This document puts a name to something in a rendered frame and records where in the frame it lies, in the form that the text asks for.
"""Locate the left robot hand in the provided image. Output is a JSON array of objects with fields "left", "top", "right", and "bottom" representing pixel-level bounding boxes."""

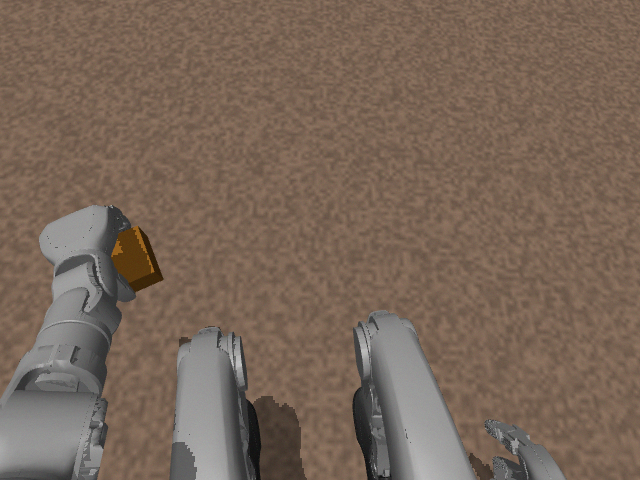
[{"left": 39, "top": 205, "right": 136, "bottom": 302}]

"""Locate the right robot foot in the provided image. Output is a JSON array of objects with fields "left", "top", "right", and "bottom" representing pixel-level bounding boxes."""
[{"left": 353, "top": 387, "right": 392, "bottom": 480}]

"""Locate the small box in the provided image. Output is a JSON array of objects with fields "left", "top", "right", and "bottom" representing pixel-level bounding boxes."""
[{"left": 111, "top": 226, "right": 164, "bottom": 292}]

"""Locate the left robot arm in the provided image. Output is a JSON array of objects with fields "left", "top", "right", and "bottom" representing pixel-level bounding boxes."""
[{"left": 0, "top": 249, "right": 122, "bottom": 480}]

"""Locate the right robot hand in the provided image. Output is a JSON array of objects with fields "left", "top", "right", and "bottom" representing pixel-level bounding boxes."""
[{"left": 484, "top": 419, "right": 567, "bottom": 480}]

